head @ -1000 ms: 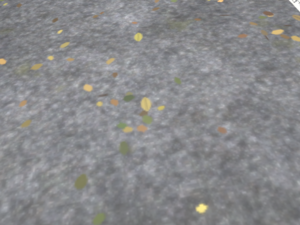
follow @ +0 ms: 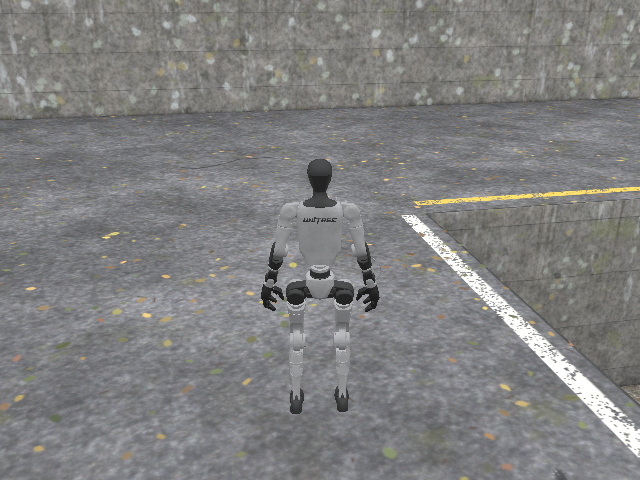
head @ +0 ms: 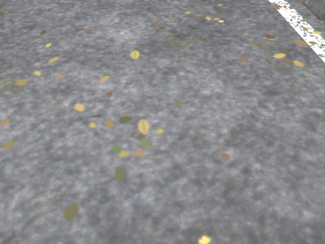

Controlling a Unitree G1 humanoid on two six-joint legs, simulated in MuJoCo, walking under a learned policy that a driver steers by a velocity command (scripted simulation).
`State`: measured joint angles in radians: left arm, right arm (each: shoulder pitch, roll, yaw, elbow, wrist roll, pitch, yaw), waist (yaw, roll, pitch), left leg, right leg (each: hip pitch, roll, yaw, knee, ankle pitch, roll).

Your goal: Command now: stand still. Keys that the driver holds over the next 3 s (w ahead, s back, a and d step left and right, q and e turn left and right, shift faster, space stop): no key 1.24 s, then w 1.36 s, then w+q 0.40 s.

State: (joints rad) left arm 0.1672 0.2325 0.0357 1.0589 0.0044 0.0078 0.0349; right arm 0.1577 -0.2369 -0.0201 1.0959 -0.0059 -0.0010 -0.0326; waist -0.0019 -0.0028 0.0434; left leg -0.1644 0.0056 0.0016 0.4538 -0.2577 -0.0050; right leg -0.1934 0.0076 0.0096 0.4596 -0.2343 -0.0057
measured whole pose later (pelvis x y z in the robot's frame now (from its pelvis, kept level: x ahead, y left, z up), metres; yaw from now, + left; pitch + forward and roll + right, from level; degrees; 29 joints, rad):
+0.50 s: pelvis +0.00 +0.00 +0.00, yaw +0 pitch -1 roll +0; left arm 0.20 0.21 0.02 1.11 0.00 0.00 0.04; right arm 0.23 -0.21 -0.01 1.11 0.00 0.00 -0.04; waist 0.00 0.00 0.04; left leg -0.18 0.00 0.00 0.46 -0.26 0.00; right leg -0.21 0.00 0.01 0.47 -0.24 0.00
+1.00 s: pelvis +0.01 +0.01 +0.00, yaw +0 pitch -1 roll +0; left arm 0.24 0.19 0.02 1.12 0.00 0.00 0.04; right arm 0.28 -0.19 -0.01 1.10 0.00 -0.01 -0.04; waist 0.00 0.00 0.03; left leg -0.19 0.00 0.00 0.47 -0.27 0.00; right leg -0.21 0.00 0.01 0.48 -0.25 0.00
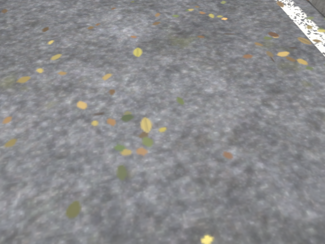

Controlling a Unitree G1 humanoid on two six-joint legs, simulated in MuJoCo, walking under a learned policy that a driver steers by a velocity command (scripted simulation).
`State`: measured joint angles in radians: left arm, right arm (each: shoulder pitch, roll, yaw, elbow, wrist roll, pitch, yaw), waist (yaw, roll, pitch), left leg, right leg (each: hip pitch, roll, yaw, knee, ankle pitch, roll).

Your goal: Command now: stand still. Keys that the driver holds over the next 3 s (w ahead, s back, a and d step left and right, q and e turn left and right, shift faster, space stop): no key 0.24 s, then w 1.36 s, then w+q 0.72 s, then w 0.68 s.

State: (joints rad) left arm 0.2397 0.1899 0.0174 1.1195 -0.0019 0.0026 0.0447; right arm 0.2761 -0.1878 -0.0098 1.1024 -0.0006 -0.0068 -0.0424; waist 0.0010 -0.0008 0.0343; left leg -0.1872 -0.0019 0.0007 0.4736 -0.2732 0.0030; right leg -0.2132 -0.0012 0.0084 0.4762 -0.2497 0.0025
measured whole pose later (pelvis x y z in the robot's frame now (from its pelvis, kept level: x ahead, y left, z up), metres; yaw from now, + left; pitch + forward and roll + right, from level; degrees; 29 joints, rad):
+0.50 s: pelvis +0.04 -0.02 -0.01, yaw +0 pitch +1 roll +0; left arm 0.31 0.18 0.03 1.09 -0.03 -0.08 0.01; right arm 0.42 -0.21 -0.05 1.09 0.03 -0.05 -0.03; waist -0.01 0.03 -0.02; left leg -0.17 0.02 -0.02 0.53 -0.38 0.02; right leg -0.26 0.01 -0.05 0.62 -0.42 -0.09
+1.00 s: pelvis +0.29 +0.01 -0.03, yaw +0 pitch +2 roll +0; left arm 0.50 0.21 0.03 1.08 0.00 -0.06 0.02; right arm -0.05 -0.22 -0.04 0.83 0.02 -0.11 0.04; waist 0.05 0.00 0.05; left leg -0.54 -0.02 0.07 0.60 -0.08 0.09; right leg 0.06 -0.02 0.00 0.65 -0.52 -0.01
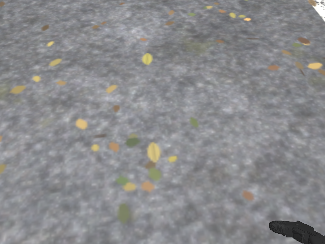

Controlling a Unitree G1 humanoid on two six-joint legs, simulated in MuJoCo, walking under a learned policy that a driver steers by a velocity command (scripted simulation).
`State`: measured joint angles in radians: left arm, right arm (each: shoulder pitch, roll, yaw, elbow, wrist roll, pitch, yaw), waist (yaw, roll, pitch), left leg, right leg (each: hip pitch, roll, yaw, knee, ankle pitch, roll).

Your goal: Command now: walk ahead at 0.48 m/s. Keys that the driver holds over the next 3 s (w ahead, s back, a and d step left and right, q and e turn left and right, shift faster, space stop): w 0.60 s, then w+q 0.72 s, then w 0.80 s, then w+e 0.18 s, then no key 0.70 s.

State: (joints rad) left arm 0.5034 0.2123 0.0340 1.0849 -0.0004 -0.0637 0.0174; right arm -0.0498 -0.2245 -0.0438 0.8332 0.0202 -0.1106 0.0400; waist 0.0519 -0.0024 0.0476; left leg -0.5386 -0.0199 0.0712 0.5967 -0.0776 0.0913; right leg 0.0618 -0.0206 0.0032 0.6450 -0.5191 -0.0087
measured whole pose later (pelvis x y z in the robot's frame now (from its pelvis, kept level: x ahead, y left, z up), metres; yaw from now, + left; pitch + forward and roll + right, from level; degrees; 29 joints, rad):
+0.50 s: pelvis +0.29 -0.03 +0.02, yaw +0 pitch +3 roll +2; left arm 0.01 0.22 0.04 0.84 -0.02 -0.10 -0.03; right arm 0.42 -0.25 -0.05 1.03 0.02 -0.07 -0.01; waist -0.08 -0.02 0.01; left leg 0.08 -0.03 0.04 0.27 -0.39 0.01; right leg -0.54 -0.05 -0.02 0.50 -0.02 -0.06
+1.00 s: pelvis +0.57 -0.03 +0.02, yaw +10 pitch +2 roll -2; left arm 0.33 0.24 0.06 0.98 0.00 -0.09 0.02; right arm 0.10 -0.23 -0.06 0.85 0.02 -0.05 0.04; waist 0.05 0.03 0.01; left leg -0.65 0.08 0.01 0.64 0.02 0.07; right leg 0.10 0.03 -0.23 0.21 -0.34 -0.01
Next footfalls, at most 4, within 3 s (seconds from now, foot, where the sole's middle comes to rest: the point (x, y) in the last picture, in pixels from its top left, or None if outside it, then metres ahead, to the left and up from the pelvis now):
0.52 right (215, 234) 0.48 -0.14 -0.75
1.08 left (153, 166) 0.77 0.11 -0.75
1.58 right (175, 108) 1.12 0.03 -0.75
2.10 left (112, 85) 1.27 0.37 -0.75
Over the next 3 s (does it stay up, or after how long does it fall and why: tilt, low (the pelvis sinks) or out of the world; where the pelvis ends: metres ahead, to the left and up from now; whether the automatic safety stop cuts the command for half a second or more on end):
stays up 1.44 0.33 0.02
